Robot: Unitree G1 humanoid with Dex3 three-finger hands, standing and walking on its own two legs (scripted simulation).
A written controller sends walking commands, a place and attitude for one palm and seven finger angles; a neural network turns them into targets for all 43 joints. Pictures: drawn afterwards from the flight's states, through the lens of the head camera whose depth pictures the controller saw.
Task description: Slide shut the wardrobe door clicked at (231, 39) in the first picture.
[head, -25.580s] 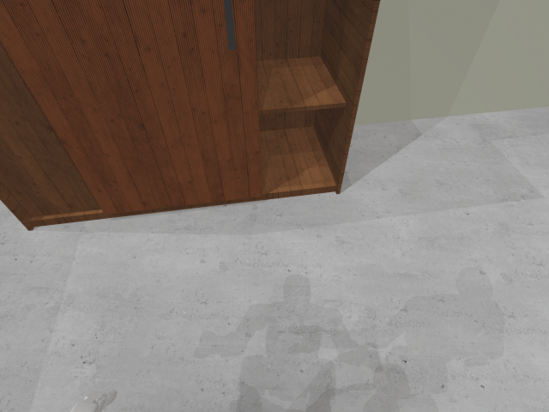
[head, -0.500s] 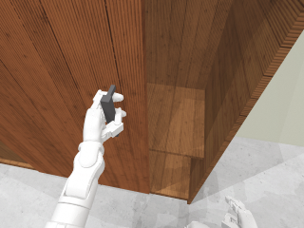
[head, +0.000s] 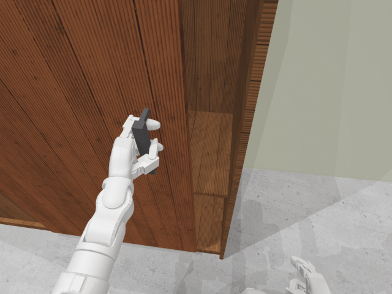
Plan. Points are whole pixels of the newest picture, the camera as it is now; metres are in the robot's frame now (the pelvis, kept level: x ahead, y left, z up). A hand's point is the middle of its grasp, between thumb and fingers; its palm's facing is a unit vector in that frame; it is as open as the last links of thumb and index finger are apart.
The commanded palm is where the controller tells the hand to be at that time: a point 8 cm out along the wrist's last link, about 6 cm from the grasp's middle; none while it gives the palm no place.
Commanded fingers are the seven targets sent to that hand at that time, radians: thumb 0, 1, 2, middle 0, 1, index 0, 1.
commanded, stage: step sideways, sliding the door along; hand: left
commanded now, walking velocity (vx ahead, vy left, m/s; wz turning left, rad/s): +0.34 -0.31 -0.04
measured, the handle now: (148, 142) +0.38 +0.16 +0.10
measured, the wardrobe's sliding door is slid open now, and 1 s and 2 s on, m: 0.11 0.00 0.00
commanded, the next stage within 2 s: stop walking and hold the door there in 0.84 s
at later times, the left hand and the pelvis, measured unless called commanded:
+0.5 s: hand (213, 162) +0.34 +0.02 +0.11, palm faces +0.21 -0.97 -0.11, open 6.0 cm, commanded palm +0.31 -0.01 +0.11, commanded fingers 0.00 0.90 0.90 -0.45 -1.40 -0.45 -1.40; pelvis -0.01 -0.14 +0.00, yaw +0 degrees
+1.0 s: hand (213, 157) +0.35 +0.02 +0.10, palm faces +0.53 -0.83 -0.17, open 6.4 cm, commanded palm +0.31 +0.03 +0.09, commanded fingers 0.00 0.90 0.90 -0.45 -1.40 -0.45 -1.40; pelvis +0.05 -0.28 +0.00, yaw +1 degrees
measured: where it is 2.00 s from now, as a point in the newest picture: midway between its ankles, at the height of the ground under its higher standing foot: outside the picture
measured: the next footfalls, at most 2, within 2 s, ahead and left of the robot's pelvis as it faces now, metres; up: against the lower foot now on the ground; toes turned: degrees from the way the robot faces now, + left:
right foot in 0.08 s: +0.09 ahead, -0.17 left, +0.00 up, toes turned -2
left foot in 0.28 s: +0.05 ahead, +0.04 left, +0.00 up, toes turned +4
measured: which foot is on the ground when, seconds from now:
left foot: down 0.00-0.10, up 0.12-0.26, down 0.28-0.62, up 0.64-0.78, down 0.80-1.00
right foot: up 0.00-0.06, down 0.08-0.28, up 0.30-0.58, down 0.60-0.80, up 0.82-1.00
